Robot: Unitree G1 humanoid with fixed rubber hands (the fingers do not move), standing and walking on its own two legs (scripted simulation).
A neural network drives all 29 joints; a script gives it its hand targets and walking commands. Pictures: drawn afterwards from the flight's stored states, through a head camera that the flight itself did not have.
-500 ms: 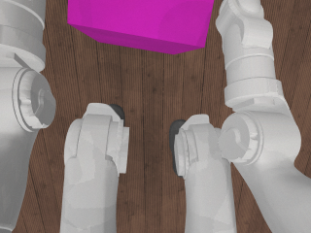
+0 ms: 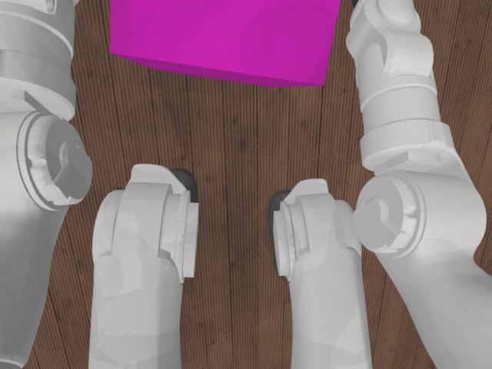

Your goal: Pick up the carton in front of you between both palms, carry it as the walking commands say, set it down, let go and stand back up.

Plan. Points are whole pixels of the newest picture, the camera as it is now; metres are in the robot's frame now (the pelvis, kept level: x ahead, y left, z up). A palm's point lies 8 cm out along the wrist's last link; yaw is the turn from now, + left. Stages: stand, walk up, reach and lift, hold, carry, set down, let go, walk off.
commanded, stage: set down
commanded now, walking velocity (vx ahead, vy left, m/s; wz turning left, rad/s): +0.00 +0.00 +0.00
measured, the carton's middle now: out of the picture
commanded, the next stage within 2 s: let go in 1.24 s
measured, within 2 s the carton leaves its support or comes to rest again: neither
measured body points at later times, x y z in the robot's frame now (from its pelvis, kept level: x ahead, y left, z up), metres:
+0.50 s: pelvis +0.00 -0.01 +0.04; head +0.37 +0.06 +0.29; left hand +0.59 +0.27 -0.10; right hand +0.58 -0.10 -0.08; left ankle +0.12 +0.11 -0.34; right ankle +0.10 -0.12 -0.34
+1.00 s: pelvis +0.01 +0.02 +0.17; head +0.36 +0.10 +0.45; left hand +0.58 +0.31 +0.05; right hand +0.58 -0.09 +0.06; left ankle +0.12 +0.11 -0.34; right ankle +0.10 -0.12 -0.34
